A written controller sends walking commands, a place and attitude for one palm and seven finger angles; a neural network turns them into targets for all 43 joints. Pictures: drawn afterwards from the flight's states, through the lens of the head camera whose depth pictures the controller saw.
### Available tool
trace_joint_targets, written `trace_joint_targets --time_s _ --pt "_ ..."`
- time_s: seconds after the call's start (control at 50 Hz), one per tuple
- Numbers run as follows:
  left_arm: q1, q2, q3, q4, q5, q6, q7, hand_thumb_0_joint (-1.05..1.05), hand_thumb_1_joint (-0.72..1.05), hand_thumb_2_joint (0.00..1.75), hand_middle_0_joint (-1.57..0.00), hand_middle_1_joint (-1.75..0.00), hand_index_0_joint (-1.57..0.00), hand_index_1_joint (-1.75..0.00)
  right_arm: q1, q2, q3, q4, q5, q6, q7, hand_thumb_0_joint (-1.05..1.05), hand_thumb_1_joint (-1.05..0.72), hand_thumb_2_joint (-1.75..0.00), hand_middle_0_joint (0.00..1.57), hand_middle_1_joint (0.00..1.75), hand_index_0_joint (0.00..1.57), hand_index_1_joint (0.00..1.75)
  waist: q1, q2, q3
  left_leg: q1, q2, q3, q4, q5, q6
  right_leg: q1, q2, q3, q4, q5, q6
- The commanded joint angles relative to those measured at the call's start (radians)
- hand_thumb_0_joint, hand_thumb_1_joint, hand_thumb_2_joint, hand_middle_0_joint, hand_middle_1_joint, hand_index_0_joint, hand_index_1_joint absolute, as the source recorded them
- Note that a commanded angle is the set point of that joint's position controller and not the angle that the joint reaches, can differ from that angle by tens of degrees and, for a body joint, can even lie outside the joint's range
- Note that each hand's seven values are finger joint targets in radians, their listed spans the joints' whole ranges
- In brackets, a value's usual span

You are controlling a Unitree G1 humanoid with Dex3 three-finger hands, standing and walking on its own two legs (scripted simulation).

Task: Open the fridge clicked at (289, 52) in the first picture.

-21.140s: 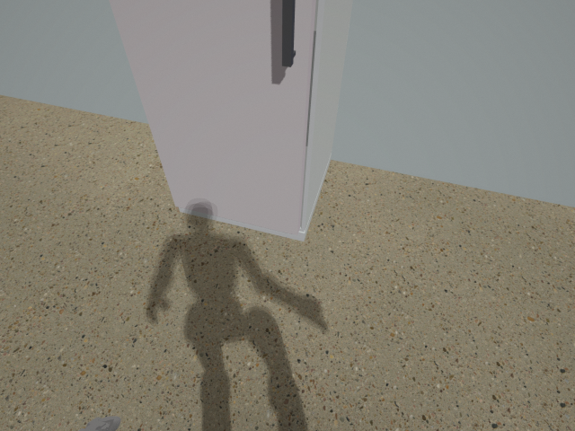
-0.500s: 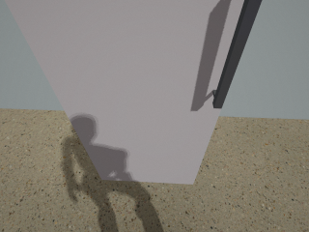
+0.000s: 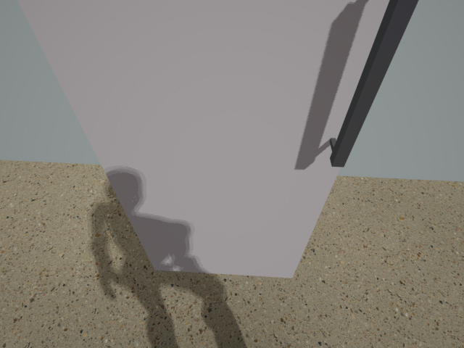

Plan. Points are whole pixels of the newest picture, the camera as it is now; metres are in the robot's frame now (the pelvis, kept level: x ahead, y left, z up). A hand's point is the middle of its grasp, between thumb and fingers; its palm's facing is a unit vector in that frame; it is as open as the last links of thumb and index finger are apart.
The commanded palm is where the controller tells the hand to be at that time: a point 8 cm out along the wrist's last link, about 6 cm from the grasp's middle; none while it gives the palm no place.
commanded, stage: raise the hand to about handle height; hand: right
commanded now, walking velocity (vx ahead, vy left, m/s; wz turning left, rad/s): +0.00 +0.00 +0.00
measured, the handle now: (362, 82) +0.47 -0.18 +0.24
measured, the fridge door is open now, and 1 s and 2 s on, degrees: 0 0 0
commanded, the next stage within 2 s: none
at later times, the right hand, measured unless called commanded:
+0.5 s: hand out of the picture +0.14 -0.21 +0.01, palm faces +0.16 +0.99 -0.05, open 9.0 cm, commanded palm +0.13 -0.26 +0.03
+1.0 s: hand (442, 291) +0.19 -0.26 +0.10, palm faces +0.04 +1.00 -0.08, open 12.1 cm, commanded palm +0.16 -0.30 +0.13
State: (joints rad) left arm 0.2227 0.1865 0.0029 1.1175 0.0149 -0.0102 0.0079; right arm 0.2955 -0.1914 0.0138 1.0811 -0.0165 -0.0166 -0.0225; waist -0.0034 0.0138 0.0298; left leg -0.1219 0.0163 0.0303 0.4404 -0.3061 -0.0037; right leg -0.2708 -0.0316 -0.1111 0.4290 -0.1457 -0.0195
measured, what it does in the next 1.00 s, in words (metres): stands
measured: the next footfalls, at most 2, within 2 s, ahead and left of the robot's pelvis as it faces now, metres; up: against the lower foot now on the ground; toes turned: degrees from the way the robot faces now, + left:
none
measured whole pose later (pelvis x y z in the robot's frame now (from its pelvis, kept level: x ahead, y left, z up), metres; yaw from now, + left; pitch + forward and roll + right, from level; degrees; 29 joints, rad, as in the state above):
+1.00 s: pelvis -0.02 -0.01 -0.02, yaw -3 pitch +0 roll +2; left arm 0.28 0.28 -0.03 0.63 -0.07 -0.31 0.10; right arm 0.27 -0.38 -0.36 -0.07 0.39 -0.09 0.40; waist -0.03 -0.04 -0.04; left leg -0.24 0.01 0.08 0.62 -0.38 -0.01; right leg -0.43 -0.04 -0.05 0.65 -0.22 -0.03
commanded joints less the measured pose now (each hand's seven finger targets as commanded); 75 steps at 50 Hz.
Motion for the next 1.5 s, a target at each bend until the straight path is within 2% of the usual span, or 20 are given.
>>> trace_joint_targets --time_s 0.0,0.02,0.04,0.06,0.08,0.1,0.12,0.14,0.16,0.22,0.24,0.3,0.36,0.44,0.56,0.64,0.76,0.98,1.18,1.48 --pt "0.026 0.261 0.052 -0.471 -0.068 -0.154 0.048 0.0 0.9 0.9 -0.2 -0.3 -0.2 -0.3 -0.594 -0.331 -0.177 -1.586 0.192 -0.223 -0.051 0.0 -0.88 -0.89 0.2 0.32 0.2 0.32 0.117 -0.204 -0.441 -0.102 0.018 0.012 -0.008 0.273 0.038 0.364 0.027 0.1 0.02 0.117 -0.005" --pt "-0.045 0.181 0.012 -0.419 -0.061 -0.255 0.084 0.0 0.9 0.9 -0.2 -0.3 -0.2 -0.3 -0.153 -0.302 -0.192 -1.406 0.129 -0.199 -0.093 0.0 -0.85 -0.88 0.2 0.33 0.2 0.33 -0.022 -0.314 -0.436 -0.128 -0.003 0.041 0.085 0.145 0.05 0.405 -0.028 0.115 -0.016 0.154 -0.004" --pt "-0.042 0.143 0.029 -0.42 -0.069 -0.278 0.076 0.0 0.9 0.9 -0.2 -0.3 -0.2 -0.3 0.151 -0.09 -0.072 -1.224 0.148 -0.078 -0.116 0.0 -0.83 -0.87 0.21 0.34 0.21 0.34 0.005 -0.271 -0.262 -0.188 -0.01 0.08 0.109 0.023 0.036 0.23 -0.028 0.146 -0.059 0.003 0.026" --pt "-0.023 0.138 0.022 -0.417 -0.088 -0.285 0.075 0.0 0.9 0.9 -0.2 -0.3 -0.2 -0.3 0.147 0.009 -0.019 -1.192 0.173 -0.066 -0.091 0.0 -0.81 -0.86 0.21 0.36 0.21 0.36 0.032 -0.144 -0.126 -0.233 -0.014 0.085 0.077 0.037 0.026 0.152 -0.025 0.142 -0.042 -0.092 0.01" --pt "-0.047 0.175 0.042 -0.465 -0.075 -0.29 0.076 0.0 0.9 0.9 -0.2 -0.3 -0.2 -0.3 0.057 -0.078 -0.108 -1.232 0.195 -0.117 -0.076 0.0 -0.78 -0.85 0.21 0.37 0.21 0.37 0.06 -0.054 -0.02 -0.286 -0.019 0.088 0.038 0.007 0.019 0.062 -0.011 0.159 -0.009 -0.153 0.004" --pt "-0.044 0.19 0.058 -0.476 -0.056 -0.291 0.076 0.0 0.9 0.9 -0.2 -0.3 -0.2 -0.3 0.104 -0.106 -0.152 -1.189 0.195 -0.177 -0.048 0.0 -0.76 -0.84 0.21 0.39 0.21 0.39 0.061 0.029 -0.039 -0.335 -0.027 0.087 0.041 -0.022 0.016 0.025 0.003 0.143 0.048 -0.133 0.002" --pt "-0.055 0.18 0.064 -0.495 -0.043 -0.287 0.069 0.0 0.9 0.9 -0.2 -0.3 -0.2 -0.3 0.225 -0.049 -0.154 -1.078 0.213 -0.238 0.0 0.0 -0.74 -0.83 0.21 0.4 0.21 0.4 0.033 0.112 -0.01 -0.386 -0.038 0.098 0.072 -0.034 0.014 -0.034 0.005 0.134 0.099 -0.1 0.006" --pt "-0.067 0.177 0.073 -0.522 -0.044 -0.28 0.051 0.0 0.9 0.9 -0.2 -0.3 -0.2 -0.3 0.335 -0.034 -0.171 -0.991 0.217 -0.3 0.06 0.0 -0.71 -0.82 0.21 0.42 0.21 0.42 -0.012 0.112 -0.019 -0.387 -0.037 0.094 0.107 -0.018 0.021 -0.079 0.016 0.119 0.146 -0.054 0.015" --pt "-0.079 0.174 0.081 -0.535 -0.03 -0.269 0.035 0.0 0.9 0.9 -0.2 -0.3 -0.2 -0.3 0.364 -0.018 -0.176 -0.942 0.231 -0.372 0.13 0.0 -0.69 -0.81 0.22 0.43 0.22 0.43 -0.023 0.179 -0.036 -0.432 -0.039 0.094 0.173 0.012 0.019 -0.149 0.018 0.107 0.204 -0.03 0.024" --pt "-0.136 0.188 0.104 -0.623 -0.044 -0.258 0.006 0.0 0.9 0.9 -0.2 -0.3 -0.2 -0.3 0.361 -0.127 -0.274 -0.915 0.276 -0.545 0.367 0.0 -0.62 -0.78 0.22 0.48 0.22 0.48 -0.043 0.159 -0.126 -0.459 -0.01 0.014 0.295 0.105 0.016 -0.297 0.031 0.088 0.354 -0.047 0.024" --pt "-0.137 0.192 0.11 -0.653 -0.055 -0.249 0.005 0.0 0.9 0.9 -0.2 -0.3 -0.2 -0.3 0.39 -0.195 -0.357 -0.914 0.292 -0.531 0.411 0.0 -0.6 -0.77 0.22 0.5 0.22 0.5 -0.074 0.066 -0.162 -0.42 0.001 -0.018 0.298 0.136 0.02 -0.285 0.037 0.071 0.37 -0.028 0.017" --pt "-0.141 0.177 0.091 -0.75 -0.069 -0.238 0.035 0.0 0.9 0.9 -0.2 -0.3 -0.2 -0.3 0.26 -0.229 -0.413 -1.154 0.392 -0.436 0.452 0.0 -0.53 -0.74 0.23 0.54 0.23 0.54 -0.064 -0.022 -0.308 -0.366 0.016 -0.071 0.257 0.12 -0.013 -0.229 0.048 0.058 0.39 -0.04 0.002" --pt "-0.081 0.168 0.077 -0.739 -0.058 -0.239 0.063 0.0 0.9 0.9 -0.2 -0.3 -0.2 -0.3 0.087 -0.225 -0.402 -1.337 0.409 -0.432 0.405 0.0 -0.46 -0.71 0.23 0.58 0.23 0.58 -0.003 -0.015 -0.269 -0.416 0.008 -0.094 0.233 0.14 -0.037 -0.199 0.026 0.098 0.405 -0.047 -0.009" --pt "-0.036 0.181 0.054 -0.683 -0.049 -0.268 0.087 0.0 0.9 0.9 -0.2 -0.3 -0.2 -0.3 -0.102 -0.233 -0.315 -1.415 0.365 -0.488 0.39 0.0 -0.36 -0.67 0.24 0.64 0.24 0.64 0.067 -0.077 -0.188 -0.481 -0.013 -0.078 0.217 0.094 -0.023 -0.152 0.006 0.127 0.404 -0.054 -0.025" --pt "-0.068 0.197 0.038 -0.66 -0.072 -0.304 0.103 0.0 0.9 0.9 -0.2 -0.3 -0.2 -0.3 -0.05 -0.325 -0.39 -1.264 0.384 -0.341 0.477 0.0 -0.22 -0.61 0.25 0.74 0.25 0.74 0.012 -0.093 -0.205 -0.38 0.007 -0.103 0.136 0.083 -0.035 -0.112 0.005 0.137 0.335 -0.044 -0.028" --pt "-0.098 0.184 0.026 -0.678 -0.073 -0.312 0.099 0.0 0.9 0.9 -0.2 -0.3 -0.2 -0.3 -0.009 -0.37 -0.504 -1.227 0.438 -0.244 0.465 0.0 -0.13 -0.57 0.25 0.8 0.25 0.8 -0.04 -0.019 -0.231 -0.275 0.014 -0.085 0.115 0.169 -0.047 -0.091 0.006 0.148 0.279 0.003 -0.02" --pt "-0.083 0.19 0.019 -0.685 -0.082 -0.347 0.08 0.0 0.9 0.9 -0.2 -0.3 -0.2 -0.3 -0.026 -0.338 -0.481 -1.299 0.451 -0.21 0.441 0.0 0.01 -0.51 0.27 0.88 0.27 0.88 -0.039 -0.037 -0.213 -0.28 -0.015 -0.019 0.096 0.182 -0.034 -0.011 0.009 0.13 0.206 0.021 -0.021" --pt "-0.091 0.203 -0.005 -0.666 -0.09 -0.372 0.103 0.0 0.9 0.9 -0.2 -0.3 -0.2 -0.3 -0.289 -0.423 -0.496 -1.397 0.415 -0.096 0.402 0.0 0.27 -0.4 0.28 1.05 0.28 1.05 -0.035 -0.119 -0.16 -0.264 -0.043 0.053 0.031 -0.001 0.012 0.114 -0.001 0.165 0.052 -0.115 -0.013" --pt "-0.128 0.196 -0.04 -0.675 -0.099 -0.333 0.103 0.0 0.9 0.9 -0.2 -0.3 -0.2 -0.3 -0.494 -0.491 -0.521 -1.355 0.399 0.075 0.436 0.0 0.5 -0.3 0.3 1.2 0.3 1.2 -0.048 -0.139 -0.155 -0.192 -0.046 0.055 -0.032 0.028 0.023 0.193 0.003 0.198 -0.036 -0.149 -0.003" --pt "-0.189 0.198 -0.07 -0.682 -0.117 -0.287 0.1 0.0 0.9 0.9 -0.2 -0.3 -0.2 -0.3 -0.83 -0.653 -0.583 -1.229 0.379 0.244 0.497 0.0 0.5 -0.3 0.3 1.2 0.3 1.2 -0.051 -0.148 -0.168 -0.167 -0.031 0.027 -0.1 -0.017 0.029 0.225 0.028 0.194 -0.057 -0.187 -0.006"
